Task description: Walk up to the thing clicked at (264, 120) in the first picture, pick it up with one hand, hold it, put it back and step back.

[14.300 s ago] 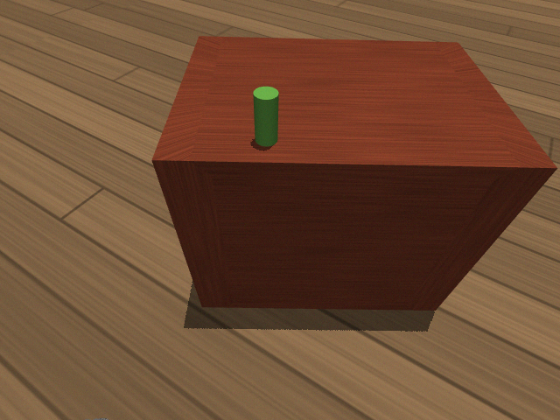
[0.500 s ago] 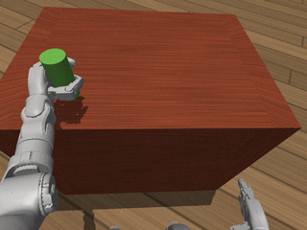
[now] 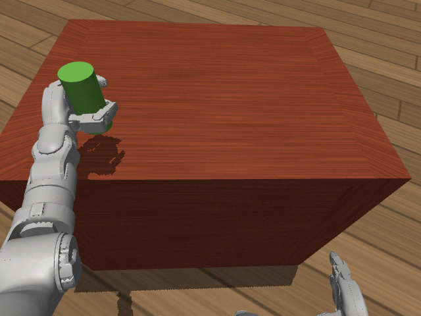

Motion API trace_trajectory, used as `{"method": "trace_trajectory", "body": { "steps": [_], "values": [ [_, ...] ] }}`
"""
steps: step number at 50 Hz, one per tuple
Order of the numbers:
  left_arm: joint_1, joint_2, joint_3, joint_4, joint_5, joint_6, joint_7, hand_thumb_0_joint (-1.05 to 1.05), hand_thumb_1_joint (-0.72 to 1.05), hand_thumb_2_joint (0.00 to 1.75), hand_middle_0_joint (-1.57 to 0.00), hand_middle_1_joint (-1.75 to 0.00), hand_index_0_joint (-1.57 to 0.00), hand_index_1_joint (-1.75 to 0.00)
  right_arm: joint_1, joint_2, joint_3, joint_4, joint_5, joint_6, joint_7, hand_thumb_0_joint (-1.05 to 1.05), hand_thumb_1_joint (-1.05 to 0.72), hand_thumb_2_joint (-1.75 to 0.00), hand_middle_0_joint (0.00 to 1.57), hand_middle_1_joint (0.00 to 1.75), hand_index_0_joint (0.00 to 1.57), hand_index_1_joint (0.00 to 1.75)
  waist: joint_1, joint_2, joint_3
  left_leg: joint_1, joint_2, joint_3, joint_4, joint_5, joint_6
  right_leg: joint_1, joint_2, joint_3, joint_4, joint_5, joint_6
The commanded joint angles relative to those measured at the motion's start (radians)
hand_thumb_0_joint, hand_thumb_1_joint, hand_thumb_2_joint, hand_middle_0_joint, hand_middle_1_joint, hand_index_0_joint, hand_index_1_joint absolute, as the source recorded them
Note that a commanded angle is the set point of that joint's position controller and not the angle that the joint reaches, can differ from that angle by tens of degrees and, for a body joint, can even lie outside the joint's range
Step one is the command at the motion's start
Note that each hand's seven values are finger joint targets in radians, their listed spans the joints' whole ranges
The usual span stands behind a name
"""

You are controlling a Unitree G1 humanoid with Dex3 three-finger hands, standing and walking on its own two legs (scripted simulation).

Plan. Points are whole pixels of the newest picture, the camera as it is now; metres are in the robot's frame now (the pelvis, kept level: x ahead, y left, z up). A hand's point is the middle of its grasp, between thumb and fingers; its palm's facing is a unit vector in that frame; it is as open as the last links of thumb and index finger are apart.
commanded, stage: settle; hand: left
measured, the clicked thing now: (88, 101) +0.47 +0.20 +0.15
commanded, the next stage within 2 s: lift in 0.04 s
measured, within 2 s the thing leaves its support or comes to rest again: neither
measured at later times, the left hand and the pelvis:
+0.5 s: hand (94, 95) +0.45 +0.18 +0.17, palm faces +0.15 -0.99 -0.01, open 7.5 cm; pelvis +0.01 +0.00 +0.01, yaw +0 degrees
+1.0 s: hand (71, 87) +0.38 +0.17 +0.25, palm faces +0.14 -0.99 -0.01, open 7.5 cm; pelvis +0.00 -0.01 +0.02, yaw +2 degrees
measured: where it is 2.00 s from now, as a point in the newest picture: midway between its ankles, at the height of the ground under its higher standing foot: outside the picture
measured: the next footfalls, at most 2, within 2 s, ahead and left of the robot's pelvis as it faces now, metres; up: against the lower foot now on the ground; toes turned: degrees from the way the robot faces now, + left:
none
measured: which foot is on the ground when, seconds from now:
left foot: down 0.00-1.00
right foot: down 0.00-1.00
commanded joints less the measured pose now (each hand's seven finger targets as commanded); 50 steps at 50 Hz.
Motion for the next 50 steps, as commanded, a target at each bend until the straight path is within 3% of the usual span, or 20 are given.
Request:
{"method": "trace_trajectory", "body": {
  "steps": [1,5,8,10,17,19,21,23,25,29,30,34,35,36,37,38,42,46,49,50],
  "values": [
    [-0.482,0.214,0.026,-0.222,-0.01,-0.062,-0.001,0.0,0.37,1.33,-1.39,-1.43,-1.39,-1.45,-0.049,-0.123,-0.055,-0.147,0.004,-0.058,-0.011,0.0,0.54,-0.05,0.05,0.05,0.05,0.05,-0.005,0.043,-0.372,0.236,-0.007,-0.029,-0.101,0.339,-0.001,0.149,0.02,-0.015,-0.086,0.305,-0.03],
    [-0.492,0.236,0.036,-0.235,-0.009,-0.053,0.002,0.0,0.35,1.32,-1.38,-1.41,-1.38,-1.43,-0.015,-0.163,-0.086,-0.147,0.002,-0.059,-0.019,0.0,0.54,-0.05,0.05,0.05,0.05,0.05,-0.016,0.023,-0.416,0.27,-0.007,-0.026,-0.096,0.378,0.004,0.184,0.019,-0.012,-0.094,0.352,-0.024],
    [-0.516,0.263,0.048,-0.273,-0.01,-0.056,0.004,0.0,0.4,1.27,-1.36,-1.41,-1.37,-1.41,-0.038,-0.155,-0.079,-0.13,0.005,-0.061,-0.017,0.0,0.53,-0.05,0.05,0.05,0.05,0.05,0.008,0.049,-0.431,0.286,-0.004,-0.03,-0.097,0.417,-0.002,0.192,0.018,-0.015,-0.09,0.364,-0.028],
    [-0.526,0.216,0.011,-0.32,-0.012,-0.057,0.003,0.0,0.42,1.29,-1.38,-1.42,-1.39,-1.42,-0.064,-0.165,-0.094,-0.147,0.008,-0.068,-0.019,0.0,0.53,-0.06,0.05,0.05,0.05,0.05,0.006,0.053,-0.46,0.328,0.003,-0.04,-0.1,0.465,-0.01,0.194,0.022,-0.023,-0.082,0.378,-0.033],
    [-0.458,0.207,0.021,-0.312,-0.01,-0.01,0.017,0.0,0.39,1.29,-1.37,-1.42,-1.39,-1.42,-0.054,-0.146,-0.088,-0.118,0.012,-0.069,-0.021,0.0,0.53,-0.05,0.05,0.05,0.05,0.05,0.022,0.038,-0.38,0.28,-0.008,-0.023,-0.125,0.407,-0.004,0.219,0.017,-0.017,-0.115,0.365,-0.027],
    [-0.416,0.204,0.025,-0.318,-0.006,0.012,0.021,0.0,0.42,1.3,-1.38,-1.42,-1.39,-1.43,-0.029,-0.122,-0.069,-0.084,0.016,-0.067,-0.016,0.0,0.53,-0.05,0.05,0.05,0.05,0.05,0.044,0.074,-0.34,0.281,-0.005,-0.024,-0.142,0.413,-0.013,0.209,0.019,-0.025,-0.116,0.34,-0.034],
    [-0.416,0.183,0.014,-0.383,-0.016,0.029,0.023,0.0,0.42,1.3,-1.39,-1.43,-1.41,-1.43,-0.034,-0.148,-0.098,-0.102,0.018,-0.072,-0.016,0.0,0.53,-0.05,0.05,0.05,0.05,0.05,0.034,0.085,-0.356,0.321,-0.001,-0.027,-0.148,0.418,-0.018,0.207,0.023,-0.03,-0.121,0.33,-0.036],
    [-0.439,0.142,-0.024,-0.487,-0.018,0.041,0.019,0.0,0.43,1.28,-1.37,-1.41,-1.39,-1.41,-0.028,-0.096,-0.054,-0.108,0.018,-0.075,-0.01,0.0,0.54,-0.05,0.05,0.05,0.05,0.05,0.045,0.093,-0.378,0.337,-0.003,-0.026,-0.147,0.452,-0.017,0.24,0.022,-0.034,-0.123,0.365,-0.034],
    [-0.404,0.172,-0.002,-0.54,-0.026,0.066,0.021,0.0,0.39,1.27,-1.36,-1.41,-1.38,-1.41,-0.018,-0.154,-0.104,-0.103,0.02,-0.078,-0.024,0.0,0.53,-0.05,0.05,0.05,0.05,0.05,0.04,0.037,-0.388,0.336,-0.01,-0.018,-0.145,0.45,-0.004,0.29,0.018,-0.027,-0.132,0.416,-0.023],
    [-0.332,0.163,0.02,-0.64,-0.035,0.127,0.032,0.0,0.33,1.25,-1.34,-1.38,-1.35,-1.39,-0.021,-0.129,-0.076,-0.112,0.024,-0.089,-0.032,0.0,0.54,-0.05,0.05,0.05,0.05,0.05,0.06,0.002,-0.359,0.34,-0.02,-0.01,-0.164,0.435,0.001,0.334,0.01,-0.026,-0.154,0.441,-0.012],
    [-0.316,0.173,0.029,-0.668,-0.037,0.145,0.034,0.0,0.35,1.25,-1.33,-1.38,-1.35,-1.38,-0.037,-0.147,-0.093,-0.123,0.026,-0.089,-0.038,0.0,0.54,-0.05,0.05,0.05,0.05,0.05,0.056,-0.005,-0.339,0.344,-0.021,-0.01,-0.174,0.412,0.002,0.326,0.008,-0.024,-0.166,0.416,-0.011],
    [-0.247,0.107,-0.008,-0.722,-0.038,0.236,0.027,0.0,0.38,1.27,-1.35,-1.4,-1.36,-1.4,-0.034,-0.088,-0.045,-0.076,0.029,-0.093,-0.032,0.0,0.55,-0.05,0.05,0.05,0.05,0.05,0.073,0.021,-0.241,0.349,-0.024,-0.009,-0.208,0.389,-0.002,0.31,0.008,-0.035,-0.189,0.361,-0.017],
    [-0.224,0.115,0.003,-0.739,-0.04,0.262,0.026,0.0,0.38,1.28,-1.34,-1.4,-1.36,-1.4,-0.057,-0.121,-0.068,-0.085,0.029,-0.095,-0.033,0.0,0.55,-0.05,0.05,0.05,0.05,0.05,0.076,0.005,-0.234,0.353,-0.024,-0.01,-0.221,0.374,-0.002,0.309,0.009,-0.037,-0.198,0.341,-0.018],
    [-0.236,0.082,-0.026,-0.768,-0.043,0.289,0.02,0.0,0.41,1.29,-1.36,-1.41,-1.37,-1.41,-0.071,-0.113,-0.059,-0.115,0.03,-0.1,-0.034,0.0,0.55,-0.05,0.05,0.05,0.05,0.05,0.065,0.004,-0.254,0.376,-0.025,-0.01,-0.222,0.386,0.0,0.316,0.008,-0.037,-0.203,0.356,-0.017],
    [-0.236,0.108,-0.002,-0.768,-0.046,0.315,0.022,0.0,0.41,1.29,-1.35,-1.41,-1.37,-1.41,-0.075,-0.134,-0.079,-0.09,0.029,-0.101,-0.036,0.0,0.55,-0.05,0.05,0.05,0.05,0.05,0.065,-0.001,-0.223,0.368,-0.027,-0.006,-0.228,0.37,0.002,0.312,0.005,-0.035,-0.216,0.347,-0.014],
    [-0.244,0.092,-0.017,-0.815,-0.049,0.337,0.019,0.0,0.41,1.29,-1.35,-1.41,-1.37,-1.41,-0.074,-0.108,-0.05,-0.093,0.03,-0.104,-0.032,0.0,0.55,-0.05,0.05,0.05,0.05,0.05,0.072,-0.008,-0.218,0.369,-0.03,-0.007,-0.236,0.347,0.004,0.324,0.003,-0.036,-0.226,0.328,-0.015],
    [-0.24,0.12,0.014,-0.901,-0.054,0.411,0.019,0.0,0.44,1.29,-1.35,-1.41,-1.37,-1.41,-0.084,-0.159,-0.104,-0.073,0.031,-0.12,-0.037,0.0,0.55,-0.05,0.05,0.05,0.05,0.05,0.065,-0.021,-0.217,0.406,-0.033,-0.007,-0.259,0.321,0.007,0.325,0.002,-0.036,-0.248,0.3,-0.013],
    [-0.205,0.116,0.037,-0.954,-0.07,0.464,0.022,0.0,0.46,1.3,-1.34,-1.41,-1.36,-1.41,-0.067,-0.156,-0.11,-0.044,0.033,-0.129,-0.035,0.0,0.55,-0.05,0.05,0.05,0.05,0.05,0.07,-0.037,-0.222,0.43,-0.034,-0.014,-0.27,0.338,0.008,0.344,0.001,-0.042,-0.257,0.314,-0.01],
    [-0.197,0.104,0.037,-0.978,-0.077,0.494,0.021,0.0,0.45,1.31,-1.35,-1.42,-1.37,-1.42,-0.105,-0.113,-0.059,-0.072,0.035,-0.138,-0.031,0.0,0.55,-0.05,0.05,0.05,0.05,0.05,0.089,-0.052,-0.216,0.43,-0.038,-0.015,-0.275,0.352,0.011,0.37,-0.004,-0.042,-0.268,0.324,-0.007],
    [-0.205,0.088,0.016,-0.998,-0.077,0.505,0.022,0.0,0.44,1.31,-1.36,-1.43,-1.38,-1.43,-0.097,-0.124,-0.088,0.014,0.034,-0.139,-0.033,0.0,0.55,-0.05,0.05,0.05,0.05,0.05,0.088,-0.022,-0.171,0.419,-0.041,-0.014,-0.285,0.314,0.01,0.341,-0.006,-0.039,-0.274,0.291,-0.011]
  ]
}}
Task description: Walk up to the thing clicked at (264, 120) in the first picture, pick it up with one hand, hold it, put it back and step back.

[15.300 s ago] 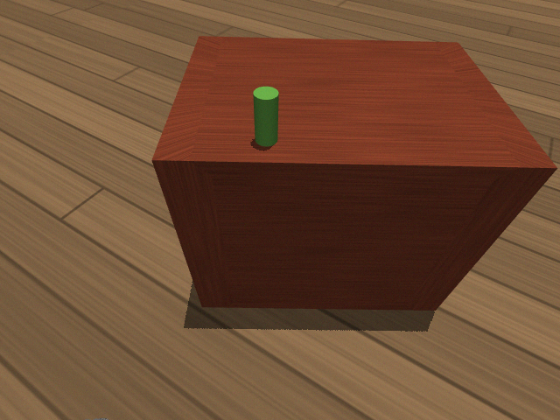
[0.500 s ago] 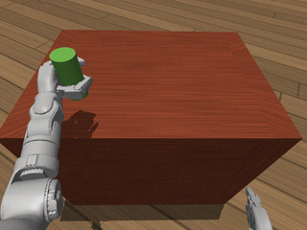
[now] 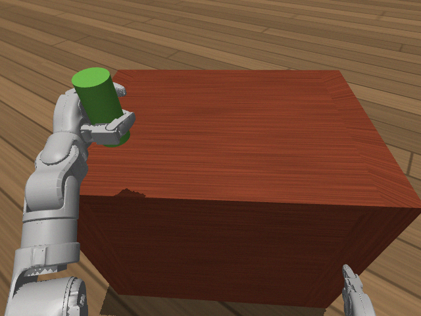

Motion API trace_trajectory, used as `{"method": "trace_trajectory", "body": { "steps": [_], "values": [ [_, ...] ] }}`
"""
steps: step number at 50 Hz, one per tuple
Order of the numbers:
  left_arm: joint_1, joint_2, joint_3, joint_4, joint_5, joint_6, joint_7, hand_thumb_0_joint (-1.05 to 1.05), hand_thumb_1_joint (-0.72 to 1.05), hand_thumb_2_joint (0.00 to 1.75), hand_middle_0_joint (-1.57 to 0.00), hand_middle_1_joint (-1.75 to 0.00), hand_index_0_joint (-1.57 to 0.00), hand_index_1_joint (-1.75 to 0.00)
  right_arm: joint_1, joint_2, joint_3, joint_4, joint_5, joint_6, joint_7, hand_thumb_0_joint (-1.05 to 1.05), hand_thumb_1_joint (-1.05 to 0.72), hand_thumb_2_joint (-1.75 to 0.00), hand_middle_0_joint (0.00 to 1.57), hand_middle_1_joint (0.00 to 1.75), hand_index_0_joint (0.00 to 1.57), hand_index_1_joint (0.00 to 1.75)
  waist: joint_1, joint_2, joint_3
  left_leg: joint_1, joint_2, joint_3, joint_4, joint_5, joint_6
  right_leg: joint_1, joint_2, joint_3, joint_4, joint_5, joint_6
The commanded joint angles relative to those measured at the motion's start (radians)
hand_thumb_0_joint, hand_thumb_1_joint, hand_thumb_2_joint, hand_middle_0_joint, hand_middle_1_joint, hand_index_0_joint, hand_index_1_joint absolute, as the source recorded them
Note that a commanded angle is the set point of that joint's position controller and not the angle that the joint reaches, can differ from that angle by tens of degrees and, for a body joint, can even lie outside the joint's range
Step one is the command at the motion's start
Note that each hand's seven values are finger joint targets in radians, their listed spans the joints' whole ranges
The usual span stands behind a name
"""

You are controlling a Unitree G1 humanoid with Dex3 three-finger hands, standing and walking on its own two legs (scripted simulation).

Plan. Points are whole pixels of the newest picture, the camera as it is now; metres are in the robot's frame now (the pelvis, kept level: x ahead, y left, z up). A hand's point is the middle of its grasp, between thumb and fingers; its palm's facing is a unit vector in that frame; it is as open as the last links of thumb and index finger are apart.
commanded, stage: lift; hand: left
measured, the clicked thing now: (104, 110) +0.38 +0.18 +0.24
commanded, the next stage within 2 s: hold in 0.50 s
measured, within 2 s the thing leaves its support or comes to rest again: neither
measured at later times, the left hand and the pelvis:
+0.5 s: hand (100, 113) +0.35 +0.17 +0.26, palm faces +0.10 -0.99 +0.00, open 7.5 cm; pelvis -0.01 +0.00 +0.00, yaw +0 degrees
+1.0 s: hand (94, 102) +0.34 +0.17 +0.28, palm faces +0.08 -1.00 +0.00, open 7.5 cm; pelvis -0.01 +0.01 +0.01, yaw +0 degrees
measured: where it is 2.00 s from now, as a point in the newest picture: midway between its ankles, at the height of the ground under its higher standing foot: outside the picture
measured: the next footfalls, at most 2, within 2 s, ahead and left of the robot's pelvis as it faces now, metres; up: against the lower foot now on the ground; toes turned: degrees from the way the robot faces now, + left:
none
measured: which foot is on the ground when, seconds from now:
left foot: down 0.00-1.00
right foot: down 0.00-1.00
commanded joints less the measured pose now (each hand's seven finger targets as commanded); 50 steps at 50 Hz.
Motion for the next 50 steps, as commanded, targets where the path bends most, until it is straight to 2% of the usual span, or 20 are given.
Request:
{"method": "trace_trajectory", "body": {
  "steps": [1,3,5,6,8,13,15,18,19,22,23,26,29,34,40,44,45,47,49,50],
  "values": [
    [-0.439,0.189,0.049,-0.249,-0.012,-0.018,-0.001,0.0,0.44,1.32,-1.38,-1.44,-1.39,-1.44,-0.112,-0.109,-0.045,-0.159,0.0,-0.074,-0.011,0.0,0.55,-0.05,0.05,0.05,0.05,0.05,-0.009,-0.099,-0.208,0.136,-0.019,0.004,-0.073,0.232,0.026,0.061,0.011,-0.017,-0.119,0.246,0.004],
    [-0.451,0.211,0.05,-0.273,-0.007,0.0,-0.001,0.0,0.46,1.32,-1.38,-1.44,-1.4,-1.44,-0.143,-0.132,-0.066,-0.127,0.0,-0.08,-0.013,0.0,0.55,-0.05,0.05,0.05,0.05,0.05,-0.003,-0.066,-0.206,0.13,-0.027,0.009,-0.08,0.211,0.026,0.058,0.003,-0.007,-0.13,0.234,0.003],
    [-0.434,0.199,0.054,-0.268,-0.013,0.02,-0.001,0.0,0.45,1.32,-1.38,-1.44,-1.4,-1.44,-0.166,-0.116,-0.043,-0.126,0.001,-0.089,-0.012,0.0,0.55,-0.05,0.05,0.05,0.05,0.05,0.008,-0.064,-0.183,0.124,-0.024,0.006,-0.087,0.211,0.025,0.063,0.005,-0.012,-0.133,0.225,0.0],
    [-0.443,0.207,0.057,-0.291,-0.014,0.025,0.0,0.0,0.45,1.33,-1.38,-1.44,-1.4,-1.45,-0.156,-0.116,-0.056,-0.061,0.001,-0.091,-0.011,0.0,0.55,-0.05,0.05,0.05,0.05,0.05,0.015,-0.034,-0.159,0.11,-0.024,0.002,-0.099,0.179,0.021,0.056,0.008,-0.017,-0.135,0.193,-0.006],
    [-0.457,0.199,0.043,-0.33,-0.013,0.039,-0.002,0.0,0.46,1.31,-1.4,-1.44,-1.41,-1.44,-0.145,-0.119,-0.062,-0.061,0.003,-0.099,-0.009,0.0,0.55,-0.05,0.05,0.05,0.05,0.05,0.01,-0.037,-0.188,0.135,-0.019,-0.006,-0.11,0.17,0.019,0.056,0.016,-0.022,-0.137,0.177,-0.01],
    [-0.414,0.222,0.089,-0.336,-0.031,0.073,-0.002,0.0,0.42,1.3,-1.37,-1.44,-1.39,-1.44,-0.14,-0.117,-0.063,-0.043,0.006,-0.11,-0.003,0.0,0.54,-0.05,0.05,0.05,0.05,0.05,0.018,-0.077,-0.191,0.14,-0.02,-0.005,-0.106,0.202,0.023,0.08,0.014,-0.021,-0.144,0.202,-0.004],
    [-0.415,0.208,0.08,-0.333,-0.029,0.085,0.006,0.0,0.42,1.3,-1.37,-1.43,-1.39,-1.44,-0.177,-0.154,-0.09,-0.068,0.003,-0.117,-0.005,0.0,0.55,-0.05,0.05,0.05,0.05,0.05,0.009,-0.102,-0.184,0.137,-0.017,-0.006,-0.115,0.183,0.022,0.076,0.018,-0.02,-0.151,0.186,-0.003],
    [-0.441,0.196,0.064,-0.366,-0.036,0.1,0.008,0.0,0.43,1.31,-1.38,-1.44,-1.4,-1.44,-0.191,-0.111,-0.052,-0.024,0.009,-0.129,-0.002,0.0,0.55,-0.05,0.05,0.05,0.05,0.05,0.024,-0.061,-0.133,0.116,-0.023,-0.005,-0.135,0.106,0.02,0.045,0.015,-0.018,-0.171,0.106,-0.007],
    [-0.442,0.2,0.065,-0.358,-0.037,0.106,0.006,0.0,0.44,1.31,-1.39,-1.43,-1.4,-1.44,-0.19,-0.133,-0.07,-0.042,0.008,-0.135,-0.005,0.0,0.55,-0.05,0.05,0.05,0.05,0.05,0.009,-0.083,-0.153,0.131,-0.023,-0.003,-0.131,0.11,0.023,0.05,0.013,-0.015,-0.174,0.111,-0.003],
    [-0.442,0.194,0.062,-0.388,-0.044,0.115,0.001,0.0,0.41,1.3,-1.38,-1.43,-1.39,-1.44,-0.177,-0.11,-0.053,0.018,0.009,-0.147,-0.003,0.0,0.54,-0.05,0.05,0.05,0.05,0.05,0.017,-0.044,-0.163,0.14,-0.024,-0.004,-0.126,0.136,0.022,0.053,0.013,-0.016,-0.164,0.138,-0.007],
    [-0.442,0.199,0.067,-0.389,-0.045,0.118,0.001,0.0,0.4,1.3,-1.37,-1.42,-1.38,-1.43,-0.189,-0.144,-0.079,0.0,0.007,-0.154,-0.007,0.0,0.55,-0.05,0.05,0.05,0.05,0.05,0.008,-0.058,-0.17,0.151,-0.019,-0.008,-0.127,0.145,0.02,0.051,0.018,-0.02,-0.163,0.146,-0.005],
    [-0.457,0.213,0.073,-0.427,-0.044,0.129,0.002,0.0,0.39,1.3,-1.36,-1.42,-1.37,-1.42,-0.189,-0.111,-0.044,-0.001,0.009,-0.159,-0.006,0.0,0.54,-0.05,0.05,0.05,0.05,0.05,0.02,-0.048,-0.204,0.164,-0.023,-0.008,-0.116,0.191,0.021,0.075,0.015,-0.02,-0.157,0.187,-0.006],
    [-0.431,0.225,0.095,-0.397,-0.044,0.147,0.009,0.0,0.36,1.29,-1.35,-1.42,-1.37,-1.42,-0.196,-0.152,-0.082,0.0,0.007,-0.164,-0.01,0.0,0.54,-0.05,0.05,0.05,0.05,0.05,0.016,-0.061,-0.21,0.174,-0.023,-0.008,-0.113,0.218,0.019,0.085,0.017,-0.018,-0.154,0.211,-0.004],
    [-0.435,0.206,0.088,-0.406,-0.048,0.171,0.005,0.0,0.38,1.22,-1.31,-1.37,-1.32,-1.37,-0.17,-0.131,-0.066,0.0,0.01,-0.164,-0.003,0.0,0.54,-0.05,0.05,0.05,0.05,0.05,0.019,-0.079,-0.213,0.182,-0.014,-0.016,-0.109,0.293,0.018,0.108,0.023,-0.027,-0.141,0.277,-0.004],
    [-0.458,0.206,0.076,-0.403,-0.055,0.207,-0.006,0.0,0.36,1.22,-1.31,-1.36,-1.32,-1.36,-0.17,-0.119,-0.054,-0.002,0.018,-0.17,0.01,0.0,0.54,-0.05,0.05,0.05,0.05,0.05,0.023,-0.054,-0.142,0.161,-0.019,-0.012,-0.127,0.225,0.018,0.074,0.02,-0.024,-0.159,0.217,-0.007],
    [-0.457,0.209,0.086,-0.418,-0.057,0.222,-0.01,0.0,0.33,1.19,-1.28,-1.33,-1.29,-1.34,-0.171,-0.111,-0.049,0.0,0.017,-0.171,0.022,0.0,0.54,-0.05,0.05,0.05,0.05,0.05,0.03,-0.055,-0.176,0.163,-0.017,-0.014,-0.116,0.27,0.018,0.101,0.022,-0.025,-0.152,0.254,-0.007],
    [-0.469,0.22,0.098,-0.428,-0.061,0.225,-0.007,0.0,0.33,1.2,-1.28,-1.34,-1.3,-1.34,-0.173,-0.132,-0.071,-0.014,0.019,-0.17,0.023,0.0,0.54,-0.05,0.05,0.05,0.05,0.05,0.024,-0.047,-0.194,0.176,-0.016,-0.012,-0.112,0.295,0.016,0.107,0.022,-0.025,-0.147,0.278,-0.008],
    [-0.493,0.23,0.101,-0.468,-0.061,0.233,-0.002,0.0,0.34,1.2,-1.27,-1.33,-1.28,-1.33,-0.17,-0.145,-0.083,-0.016,0.02,-0.17,0.026,0.0,0.54,-0.05,0.05,0.05,0.05,0.05,0.024,-0.05,-0.216,0.188,-0.017,-0.015,-0.11,0.286,0.017,0.109,0.022,-0.025,-0.148,0.269,-0.007],
    [-0.49,0.228,0.092,-0.487,-0.057,0.241,-0.001,0.0,0.37,1.21,-1.27,-1.33,-1.28,-1.33,-0.188,-0.121,-0.057,-0.024,0.023,-0.167,0.028,0.0,0.54,-0.05,0.05,0.05,0.05,0.05,0.034,-0.034,-0.209,0.183,-0.02,-0.015,-0.119,0.269,0.016,0.108,0.022,-0.026,-0.152,0.249,-0.009],
    [-0.482,0.225,0.103,-0.463,-0.063,0.241,0.0,0.0,0.36,1.2,-1.27,-1.33,-1.29,-1.34,-0.177,-0.14,-0.078,0.002,0.02,-0.167,0.026,0.0,0.54,-0.05,0.05,0.05,0.05,0.05,0.022,-0.068,-0.186,0.18,-0.015,-0.019,-0.121,0.248,0.017,0.098,0.025,-0.028,-0.157,0.228,-0.006]
  ]
}}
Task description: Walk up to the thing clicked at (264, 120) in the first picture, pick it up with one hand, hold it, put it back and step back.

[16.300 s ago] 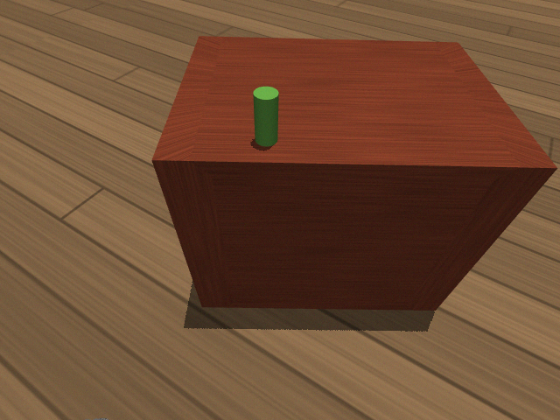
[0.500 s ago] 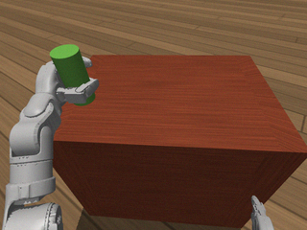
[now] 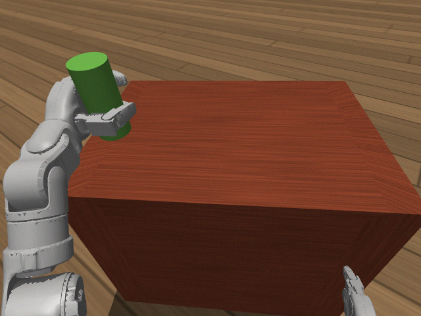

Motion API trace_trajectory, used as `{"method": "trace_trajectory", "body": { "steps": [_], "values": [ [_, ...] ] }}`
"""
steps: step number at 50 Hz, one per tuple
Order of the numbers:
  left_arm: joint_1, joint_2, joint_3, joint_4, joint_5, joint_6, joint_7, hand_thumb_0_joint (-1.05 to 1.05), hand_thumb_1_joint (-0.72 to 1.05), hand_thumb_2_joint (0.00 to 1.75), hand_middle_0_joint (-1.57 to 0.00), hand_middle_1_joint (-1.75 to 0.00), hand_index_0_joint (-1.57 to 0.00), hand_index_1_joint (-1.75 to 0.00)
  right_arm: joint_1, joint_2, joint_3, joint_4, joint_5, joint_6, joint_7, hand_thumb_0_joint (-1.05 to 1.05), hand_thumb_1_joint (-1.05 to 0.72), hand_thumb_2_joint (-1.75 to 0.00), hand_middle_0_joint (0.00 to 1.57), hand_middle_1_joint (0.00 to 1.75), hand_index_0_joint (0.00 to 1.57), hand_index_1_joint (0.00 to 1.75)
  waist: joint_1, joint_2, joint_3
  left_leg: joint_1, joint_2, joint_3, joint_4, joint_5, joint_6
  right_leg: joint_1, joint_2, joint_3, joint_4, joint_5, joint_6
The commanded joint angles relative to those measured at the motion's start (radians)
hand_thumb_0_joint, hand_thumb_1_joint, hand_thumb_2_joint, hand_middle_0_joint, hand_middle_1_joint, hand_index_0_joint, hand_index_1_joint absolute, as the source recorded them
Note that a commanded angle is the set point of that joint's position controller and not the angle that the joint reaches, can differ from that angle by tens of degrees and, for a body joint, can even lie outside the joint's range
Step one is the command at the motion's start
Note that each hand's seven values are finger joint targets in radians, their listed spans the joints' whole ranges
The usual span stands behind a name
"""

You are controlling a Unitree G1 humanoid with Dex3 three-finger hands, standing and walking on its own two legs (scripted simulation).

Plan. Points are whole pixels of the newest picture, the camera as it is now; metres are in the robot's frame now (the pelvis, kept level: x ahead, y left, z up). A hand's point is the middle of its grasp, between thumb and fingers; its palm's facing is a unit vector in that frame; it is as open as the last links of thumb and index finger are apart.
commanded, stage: hold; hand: left
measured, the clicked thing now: (102, 99) +0.35 +0.17 +0.29
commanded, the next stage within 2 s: none
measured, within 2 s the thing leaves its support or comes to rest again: neither
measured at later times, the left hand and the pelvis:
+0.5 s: hand (111, 113) +0.32 +0.15 +0.28, palm faces +0.08 -1.00 +0.00, open 7.5 cm; pelvis -0.01 -0.01 +0.00, yaw +0 degrees
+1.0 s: hand (107, 113) +0.32 +0.16 +0.28, palm faces +0.10 -1.00 +0.00, open 7.5 cm; pelvis -0.01 +0.00 +0.00, yaw +0 degrees
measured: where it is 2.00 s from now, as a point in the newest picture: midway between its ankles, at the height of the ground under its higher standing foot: outside the picture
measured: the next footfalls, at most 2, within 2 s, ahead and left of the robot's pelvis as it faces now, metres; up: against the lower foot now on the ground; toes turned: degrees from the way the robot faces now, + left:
none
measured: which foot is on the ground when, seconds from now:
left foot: down 0.00-1.00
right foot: down 0.00-1.00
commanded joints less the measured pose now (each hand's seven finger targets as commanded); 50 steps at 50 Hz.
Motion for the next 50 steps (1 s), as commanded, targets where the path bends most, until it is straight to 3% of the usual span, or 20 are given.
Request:
{"method": "trace_trajectory", "body": {
  "steps": [1,5,6,11,12,15,19,21,24,25,28,30,32,33,34,35,41,46,47,50],
  "values": [
    [-0.449,0.206,0.072,-0.22,-0.008,-0.064,0.003,0.0,0.35,1.2,-1.28,-1.34,-1.29,-1.34,-0.137,-0.123,-0.044,-0.161,0.005,-0.056,-0.008,0.0,0.54,-0.05,0.05,0.05,0.05,0.05,0.01,-0.087,-0.203,0.106,-0.01,-0.019,-0.064,0.233,0.011,0.028,0.028,-0.026,-0.086,0.204,-0.013],
    [-0.469,0.22,0.074,-0.228,-0.009,-0.039,0.009,0.0,0.36,1.23,-1.29,-1.35,-1.3,-1.36,-0.139,-0.146,-0.061,-0.159,0.006,-0.054,-0.008,0.0,0.54,-0.05,0.05,0.05,0.05,0.05,0.002,-0.078,-0.191,0.105,-0.014,-0.013,-0.067,0.222,0.011,0.019,0.026,-0.022,-0.087,0.201,-0.012],
    [-0.455,0.202,0.07,-0.218,-0.01,-0.034,0.009,0.0,0.37,1.23,-1.28,-1.35,-1.3,-1.36,-0.128,-0.12,-0.036,-0.154,0.007,-0.051,-0.007,0.0,0.54,-0.05,0.05,0.05,0.05,0.05,0.009,-0.088,-0.197,0.111,-0.012,-0.016,-0.066,0.233,0.011,0.023,0.027,-0.026,-0.086,0.205,-0.014],
    [-0.4,0.154,0.04,-0.142,-0.017,-0.004,-0.006,0.0,0.37,1.24,-1.31,-1.37,-1.32,-1.38,-0.153,-0.114,-0.027,-0.164,0.009,-0.057,0.001,0.0,0.55,-0.05,0.05,0.05,0.05,0.05,0.008,-0.099,-0.122,0.069,-0.01,-0.015,-0.081,0.183,0.009,-0.002,0.03,-0.025,-0.099,0.163,-0.013],
    [-0.409,0.194,0.058,-0.184,-0.016,-0.004,-0.005,0.0,0.35,1.24,-1.31,-1.37,-1.32,-1.38,-0.116,-0.125,-0.041,-0.123,0.01,-0.053,0.001,0.0,0.54,-0.05,0.05,0.05,0.05,0.05,0.007,-0.086,-0.128,0.074,-0.015,-0.011,-0.081,0.164,0.011,-0.012,0.028,-0.023,-0.099,0.147,-0.014],
    [-0.417,0.195,0.066,-0.244,-0.024,-0.006,-0.008,0.0,0.37,1.23,-1.29,-1.37,-1.31,-1.37,-0.13,-0.104,-0.017,-0.19,0.015,-0.054,0.009,0.0,0.55,-0.05,0.05,0.05,0.05,0.05,0.014,-0.094,-0.175,0.076,-0.021,-0.005,-0.069,0.185,0.017,0.022,0.022,-0.02,-0.102,0.17,-0.011],
    [-0.424,0.178,0.066,-0.264,-0.025,-0.015,0.01,0.0,0.4,1.24,-1.28,-1.36,-1.3,-1.36,-0.156,-0.122,-0.038,-0.196,0.013,-0.059,0.003,0.0,0.55,-0.05,0.05,0.05,0.05,0.05,0.002,-0.101,-0.175,0.087,-0.018,-0.007,-0.071,0.165,0.014,0.009,0.026,-0.019,-0.099,0.152,-0.009],
    [-0.484,0.221,0.081,-0.327,-0.021,-0.027,0.021,0.0,0.38,1.24,-1.27,-1.35,-1.29,-1.36,-0.143,-0.129,-0.051,-0.167,0.012,-0.06,-0.003,0.0,0.55,-0.05,0.05,0.05,0.05,0.05,-0.003,-0.064,-0.19,0.098,-0.021,-0.005,-0.07,0.151,0.014,0.001,0.023,-0.014,-0.097,0.141,-0.011],
    [-0.479,0.22,0.08,-0.296,-0.014,-0.032,0.029,0.0,0.43,1.26,-1.3,-1.38,-1.31,-1.38,-0.158,-0.123,-0.043,-0.159,0.01,-0.065,-0.014,0.0,0.54,-0.05,0.05,0.05,0.05,0.05,-0.003,-0.071,-0.188,0.093,-0.024,-0.006,-0.068,0.138,0.016,0.001,0.019,-0.013,-0.101,0.132,-0.009],
    [-0.446,0.184,0.06,-0.229,-0.016,-0.025,0.029,0.0,0.43,1.26,-1.3,-1.38,-1.31,-1.38,-0.173,-0.117,-0.032,-0.173,0.009,-0.072,-0.016,0.0,0.54,-0.05,0.05,0.05,0.05,0.05,-0.004,-0.099,-0.168,0.077,-0.024,-0.007,-0.069,0.123,0.016,0.0,0.02,-0.014,-0.105,0.117,-0.008],
    [-0.468,0.228,0.083,-0.225,-0.014,-0.027,0.021,0.0,0.41,1.27,-1.33,-1.4,-1.35,-1.41,-0.146,-0.125,-0.043,-0.139,0.009,-0.073,-0.023,0.0,0.54,-0.05,0.05,0.05,0.05,0.05,-0.002,-0.1,-0.181,0.09,-0.025,-0.007,-0.069,0.13,0.018,-0.002,0.018,-0.012,-0.105,0.124,-0.008],
    [-0.418,0.171,0.046,-0.155,-0.015,-0.01,0.01,0.0,0.42,1.29,-1.33,-1.42,-1.35,-1.42,-0.158,-0.109,-0.025,-0.155,0.011,-0.078,-0.02,0.0,0.55,-0.05,0.05,0.05,0.05,0.05,-0.002,-0.104,-0.14,0.069,-0.025,-0.003,-0.074,0.121,0.016,-0.021,0.019,-0.015,-0.106,0.116,-0.01],
    [-0.423,0.205,0.073,-0.151,-0.018,-0.006,0.006,0.0,0.42,1.29,-1.34,-1.42,-1.36,-1.42,-0.147,-0.103,-0.013,-0.145,0.011,-0.076,-0.017,0.0,0.55,-0.05,0.05,0.05,0.05,0.05,0.015,-0.11,-0.127,0.05,-0.022,-0.008,-0.079,0.118,0.014,-0.014,0.021,-0.02,-0.11,0.11,-0.01],
    [-0.4,0.175,0.047,-0.133,-0.019,0.0,0.001,0.0,0.41,1.28,-1.34,-1.41,-1.35,-1.41,-0.172,-0.094,-0.006,-0.169,0.015,-0.083,-0.014,0.0,0.55,-0.05,0.05,0.05,0.05,0.05,0.018,-0.098,-0.113,0.042,-0.026,-0.004,-0.081,0.11,0.014,-0.017,0.02,-0.021,-0.112,0.099,-0.012],
    [-0.425,0.221,0.087,-0.154,-0.023,-0.002,0.0,0.0,0.4,1.3,-1.36,-1.44,-1.38,-1.44,-0.112,-0.116,-0.034,-0.13,0.012,-0.077,-0.014,0.0,0.55,-0.05,0.05,0.05,0.05,0.05,0.007,-0.11,-0.127,0.052,-0.022,-0.006,-0.079,0.107,0.017,-0.02,0.022,-0.016,-0.112,0.098,-0.011],
    [-0.413,0.199,0.069,-0.155,-0.019,-0.002,-0.004,0.0,0.42,1.29,-1.34,-1.42,-1.36,-1.42,-0.143,-0.104,-0.012,-0.17,0.014,-0.08,-0.009,0.0,0.55,-0.05,0.05,0.05,0.05,0.05,0.014,-0.107,-0.125,0.048,-0.021,-0.008,-0.084,0.107,0.014,-0.015,0.023,-0.019,-0.112,0.1,-0.01],
    [-0.409,0.174,0.05,-0.252,-0.025,-0.03,-0.003,0.0,0.43,1.27,-1.31,-1.4,-1.33,-1.4,-0.149,-0.102,-0.015,-0.188,0.016,-0.085,-0.008,0.0,0.55,-0.05,0.05,0.05,0.05,0.05,0.012,-0.087,-0.165,0.066,-0.018,-0.01,-0.078,0.111,0.014,-0.005,0.025,-0.018,-0.102,0.101,-0.012],
    [-0.491,0.253,0.101,-0.353,-0.008,-0.066,0.033,0.0,0.41,1.27,-1.29,-1.39,-1.3,-1.39,-0.159,-0.127,-0.048,-0.187,0.01,-0.091,-0.025,0.0,0.54,-0.06,0.05,0.05,0.05,0.05,0.007,-0.047,-0.231,0.106,-0.018,-0.011,-0.062,0.153,0.009,0.009,0.026,-0.015,-0.086,0.133,-0.013],
    [-0.44,0.199,0.079,-0.254,-0.014,-0.058,0.033,0.0,0.45,1.28,-1.29,-1.38,-1.31,-1.39,-0.167,-0.118,-0.039,-0.177,0.008,-0.093,-0.031,0.0,0.54,-0.06,0.05,0.05,0.05,0.05,-0.005,-0.085,-0.203,0.095,-0.02,-0.008,-0.056,0.149,0.014,0.011,0.024,-0.016,-0.093,0.135,-0.008],
    [-0.453,0.207,0.065,-0.227,-0.008,-0.053,0.028,0.0,0.45,1.3,-1.34,-1.41,-1.35,-1.42,-0.166,-0.118,-0.038,-0.148,0.006,-0.097,-0.041,0.0,0.54,-0.06,0.05,0.05,0.05,0.05,-0.006,-0.084,-0.186,0.084,-0.025,-0.006,-0.06,0.14,0.016,0.002,0.02,-0.014,-0.096,0.133,-0.009]
  ]
}}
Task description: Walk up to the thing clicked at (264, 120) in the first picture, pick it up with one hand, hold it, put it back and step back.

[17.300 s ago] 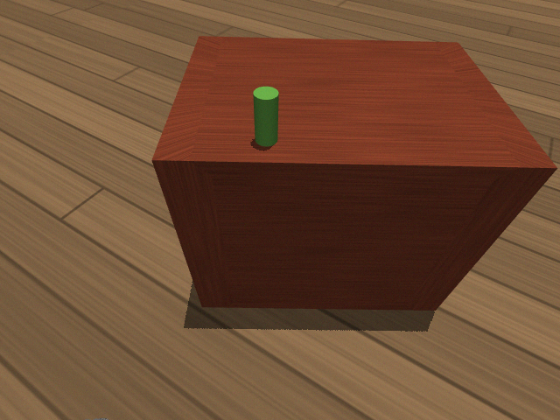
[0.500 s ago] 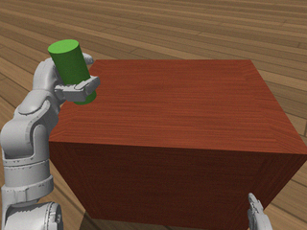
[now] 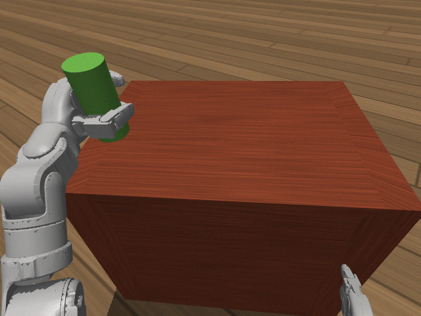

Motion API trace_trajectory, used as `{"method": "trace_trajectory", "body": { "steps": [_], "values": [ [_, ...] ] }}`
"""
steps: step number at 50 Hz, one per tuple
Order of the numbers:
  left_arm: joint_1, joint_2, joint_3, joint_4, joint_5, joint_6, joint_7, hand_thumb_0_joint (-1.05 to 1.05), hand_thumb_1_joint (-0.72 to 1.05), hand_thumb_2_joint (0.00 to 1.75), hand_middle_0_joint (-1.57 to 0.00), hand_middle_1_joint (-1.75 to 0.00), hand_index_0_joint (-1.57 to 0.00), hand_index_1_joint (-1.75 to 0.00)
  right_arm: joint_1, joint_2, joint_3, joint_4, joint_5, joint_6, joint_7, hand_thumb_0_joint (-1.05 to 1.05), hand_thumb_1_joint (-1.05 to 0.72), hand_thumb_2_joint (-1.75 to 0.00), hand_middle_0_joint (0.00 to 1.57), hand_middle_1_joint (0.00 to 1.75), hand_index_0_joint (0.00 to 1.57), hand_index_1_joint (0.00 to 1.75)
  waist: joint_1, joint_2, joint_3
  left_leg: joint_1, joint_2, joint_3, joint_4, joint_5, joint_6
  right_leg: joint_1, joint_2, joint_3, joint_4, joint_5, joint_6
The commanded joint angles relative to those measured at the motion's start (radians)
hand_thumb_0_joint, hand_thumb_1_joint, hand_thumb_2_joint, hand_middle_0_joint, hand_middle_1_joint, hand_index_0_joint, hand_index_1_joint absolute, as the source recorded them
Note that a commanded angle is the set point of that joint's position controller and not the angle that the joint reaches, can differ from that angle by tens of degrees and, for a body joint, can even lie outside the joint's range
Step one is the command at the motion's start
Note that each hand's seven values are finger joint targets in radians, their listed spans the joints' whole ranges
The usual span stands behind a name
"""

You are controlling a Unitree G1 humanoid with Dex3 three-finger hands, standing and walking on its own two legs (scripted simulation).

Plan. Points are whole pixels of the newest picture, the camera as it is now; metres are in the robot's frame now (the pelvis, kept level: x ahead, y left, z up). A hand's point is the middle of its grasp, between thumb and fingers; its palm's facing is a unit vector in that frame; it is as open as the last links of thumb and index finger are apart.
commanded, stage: hold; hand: left
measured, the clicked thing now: (99, 100) +0.34 +0.17 +0.30
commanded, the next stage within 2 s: crouch in 1.20 s
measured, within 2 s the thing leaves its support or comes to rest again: neither
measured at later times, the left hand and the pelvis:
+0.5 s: hand (109, 97) +0.35 +0.16 +0.29, palm faces +0.09 -1.00 +0.01, open 7.5 cm; pelvis +0.00 +0.00 +0.00, yaw +0 degrees
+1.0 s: hand (107, 94) +0.34 +0.16 +0.30, palm faces +0.08 -1.00 +0.00, open 7.5 cm; pelvis +0.00 +0.01 +0.00, yaw +0 degrees
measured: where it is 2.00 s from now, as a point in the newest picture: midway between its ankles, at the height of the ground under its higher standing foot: outside the picture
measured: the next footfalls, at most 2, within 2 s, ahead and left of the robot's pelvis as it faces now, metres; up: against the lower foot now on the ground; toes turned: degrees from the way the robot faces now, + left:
none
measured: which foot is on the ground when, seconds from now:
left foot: down 0.00-1.00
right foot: down 0.00-1.00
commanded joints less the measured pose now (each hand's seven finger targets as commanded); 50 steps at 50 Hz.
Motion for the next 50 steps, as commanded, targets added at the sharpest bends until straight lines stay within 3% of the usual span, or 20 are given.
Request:
{"method": "trace_trajectory", "body": {
  "steps": [1,2,3,6,7,9,13,16,18,19,23,28,31,32,34,39,41,43,47,50],
  "values": [
    [-0.5,0.232,0.07,-0.18,0.0,-0.075,-0.004,0.0,0.45,1.31,-1.35,-1.43,-1.36,-1.43,-0.151,-0.114,-0.037,-0.154,0.002,-0.068,-0.024,0.0,0.54,-0.06,0.05,0.05,0.05,0.05,0.004,-0.071,-0.192,0.093,-0.03,-0.002,-0.066,0.137,0.021,0.016,0.016,-0.011,-0.112,0.134,-0.002],
    [-0.491,0.231,0.07,-0.121,0.004,-0.063,-0.009,0.0,0.48,1.32,-1.35,-1.44,-1.37,-1.44,-0.156,-0.127,-0.046,-0.16,0.002,-0.069,-0.022,0.0,0.55,-0.06,0.05,0.05,0.05,0.05,-0.005,-0.073,-0.185,0.091,-0.026,-0.003,-0.074,0.135,0.018,0.009,0.02,-0.013,-0.113,0.133,-0.003],
    [-0.468,0.205,0.039,-0.102,0.007,-0.051,-0.015,0.0,0.47,1.31,-1.35,-1.42,-1.36,-1.43,-0.165,-0.124,-0.04,-0.171,0.006,-0.072,-0.02,0.0,0.54,-0.06,0.05,0.05,0.05,0.05,0.0,-0.07,-0.165,0.088,-0.024,-0.006,-0.081,0.136,0.015,0.001,0.024,-0.02,-0.111,0.13,-0.006],
    [-0.44,0.192,0.042,-0.043,-0.003,-0.025,-0.035,0.0,0.47,1.32,-1.36,-1.45,-1.38,-1.45,-0.162,-0.113,-0.027,-0.176,0.009,-0.074,-0.01,0.0,0.55,-0.05,0.05,0.05,0.05,0.05,0.012,-0.089,-0.117,0.059,-0.021,-0.009,-0.091,0.124,0.014,-0.005,0.027,-0.023,-0.119,0.122,-0.007],
    [-0.48,0.226,0.059,-0.086,-0.004,-0.021,-0.039,0.0,0.45,1.32,-1.37,-1.45,-1.38,-1.45,-0.126,-0.103,-0.021,-0.151,0.008,-0.069,-0.006,0.0,0.55,-0.05,0.05,0.05,0.05,0.05,0.01,-0.075,-0.137,0.071,-0.023,-0.005,-0.088,0.133,0.015,-0.008,0.027,-0.021,-0.119,0.127,-0.008],
    [-0.418,0.176,0.042,-0.01,-0.013,-0.006,-0.05,0.0,0.44,1.31,-1.33,-1.42,-1.35,-1.42,-0.132,-0.11,-0.023,-0.187,0.01,-0.073,0.001,0.0,0.55,-0.05,0.05,0.05,0.05,0.05,0.004,-0.131,-0.105,0.059,-0.021,-0.004,-0.089,0.129,0.019,-0.008,0.028,-0.022,-0.126,0.12,-0.004],
    [-0.494,0.234,0.073,-0.103,-0.012,-0.019,-0.039,0.0,0.43,1.3,-1.31,-1.41,-1.33,-1.41,-0.082,-0.115,-0.036,-0.162,0.013,-0.065,0.012,0.0,0.55,-0.05,0.05,0.05,0.05,0.05,0.005,-0.093,-0.157,0.081,-0.023,-0.002,-0.081,0.143,0.02,-0.003,0.024,-0.014,-0.115,0.138,-0.006],
    [-0.558,0.228,0.064,-0.19,-0.001,-0.045,-0.012,0.0,0.42,1.27,-1.27,-1.37,-1.29,-1.37,-0.116,-0.131,-0.056,-0.22,0.011,-0.072,0.01,0.0,0.55,-0.05,0.05,0.05,0.05,0.05,-0.001,-0.068,-0.229,0.121,-0.019,-0.006,-0.069,0.195,0.016,0.02,0.026,-0.016,-0.093,0.183,-0.008],
    [-0.605,0.267,0.091,-0.237,0.005,-0.067,0.007,0.0,0.43,1.28,-1.26,-1.37,-1.28,-1.37,-0.117,-0.139,-0.069,-0.203,0.008,-0.07,0.004,0.0,0.55,-0.06,0.05,0.05,0.05,0.05,-0.002,-0.037,-0.273,0.145,-0.019,-0.008,-0.063,0.211,0.012,0.027,0.026,-0.015,-0.089,0.193,-0.007],
    [-0.559,0.228,0.074,-0.174,0.006,-0.064,0.013,0.0,0.42,1.26,-1.25,-1.36,-1.27,-1.36,-0.157,-0.132,-0.057,-0.226,0.008,-0.077,0.0,0.0,0.54,-0.06,0.05,0.05,0.05,0.05,0.004,-0.06,-0.246,0.129,-0.019,-0.009,-0.065,0.204,0.012,0.026,0.027,-0.018,-0.091,0.184,-0.006],
    [-0.565,0.236,0.065,-0.174,0.015,-0.071,0.015,0.0,0.43,1.29,-1.3,-1.39,-1.31,-1.4,-0.147,-0.103,-0.032,-0.175,0.005,-0.073,-0.008,0.0,0.54,-0.06,0.05,0.05,0.05,0.05,0.006,-0.045,-0.243,0.112,-0.026,-0.004,-0.059,0.191,0.017,0.034,0.018,-0.013,-0.095,0.184,-0.006],
    [-0.492,0.213,0.055,-0.051,0.013,-0.027,-0.011,0.0,0.45,1.31,-1.34,-1.43,-1.36,-1.43,-0.149,-0.102,-0.027,-0.174,0.006,-0.067,0.002,0.0,0.54,-0.06,0.05,0.05,0.05,0.05,0.021,-0.073,-0.168,0.07,-0.017,-0.011,-0.075,0.178,0.011,0.02,0.026,-0.021,-0.104,0.166,-0.009],
    [-0.464,0.217,0.067,0.003,0.004,0.0,-0.029,0.0,0.44,1.33,-1.34,-1.44,-1.36,-1.44,-0.116,-0.111,-0.033,-0.17,0.008,-0.058,0.012,0.0,0.55,-0.05,0.05,0.05,0.05,0.05,0.01,-0.111,-0.14,0.06,-0.014,-0.011,-0.081,0.173,0.016,0.018,0.028,-0.021,-0.111,0.167,-0.007],
    [-0.444,0.196,0.051,-0.029,0.0,0.003,-0.032,0.0,0.43,1.31,-1.33,-1.43,-1.35,-1.43,-0.135,-0.096,-0.017,-0.193,0.012,-0.058,0.018,0.0,0.55,-0.05,0.05,0.05,0.05,0.05,0.023,-0.113,-0.115,0.044,-0.015,-0.01,-0.087,0.165,0.015,0.01,0.03,-0.025,-0.114,0.154,-0.008],
    [-0.446,0.196,0.057,-0.03,-0.008,0.007,-0.034,0.0,0.39,1.31,-1.32,-1.43,-1.35,-1.43,-0.116,-0.113,-0.035,-0.197,0.012,-0.058,0.021,0.0,0.55,-0.05,0.05,0.05,0.05,0.05,0.008,-0.127,-0.133,0.059,-0.02,-0.001,-0.081,0.159,0.02,0.009,0.027,-0.018,-0.116,0.152,-0.004],
    [-0.58,0.233,0.055,-0.209,-0.002,-0.039,-0.018,0.0,0.39,1.27,-1.25,-1.36,-1.27,-1.36,-0.104,-0.114,-0.047,-0.198,0.014,-0.06,0.019,0.0,0.55,-0.06,0.05,0.05,0.05,0.05,-0.01,-0.065,-0.221,0.116,-0.026,0.003,-0.071,0.168,0.022,0.009,0.02,-0.011,-0.103,0.167,-0.006],
    [-0.595,0.238,0.055,-0.209,0.003,-0.054,-0.004,0.0,0.4,1.26,-1.25,-1.36,-1.27,-1.36,-0.12,-0.129,-0.061,-0.212,0.014,-0.067,0.009,0.0,0.55,-0.05,0.05,0.05,0.05,0.05,-0.017,-0.064,-0.235,0.131,-0.021,-0.004,-0.069,0.174,0.021,0.01,0.023,-0.016,-0.097,0.169,-0.006],
    [-0.604,0.243,0.06,-0.208,0.01,-0.065,0.01,0.0,0.42,1.27,-1.25,-1.35,-1.27,-1.36,-0.134,-0.12,-0.045,-0.201,0.007,-0.07,0.002,0.0,0.55,-0.06,0.05,0.05,0.05,0.05,-0.015,-0.05,-0.252,0.13,-0.023,-0.005,-0.069,0.165,0.02,0.013,0.021,-0.016,-0.098,0.163,-0.006],
    [-0.593,0.227,0.05,-0.141,0.012,-0.061,0.016,0.0,0.44,1.28,-1.28,-1.38,-1.3,-1.38,-0.158,-0.126,-0.051,-0.181,0.004,-0.081,-0.012,0.0,0.54,-0.06,0.05,0.05,0.05,0.05,-0.006,-0.057,-0.21,0.105,-0.019,-0.011,-0.079,0.129,0.014,0.005,0.024,-0.02,-0.103,0.126,-0.007],
    [-0.546,0.208,0.033,-0.062,0.014,-0.032,-0.001,0.0,0.43,1.3,-1.32,-1.41,-1.34,-1.41,-0.155,-0.101,-0.023,-0.174,0.007,-0.082,-0.004,0.0,0.54,-0.06,0.05,0.05,0.05,0.05,0.009,-0.059,-0.171,0.072,-0.015,-0.017,-0.09,0.115,0.012,0.003,0.026,-0.024,-0.107,0.114,-0.009]
  ]
}}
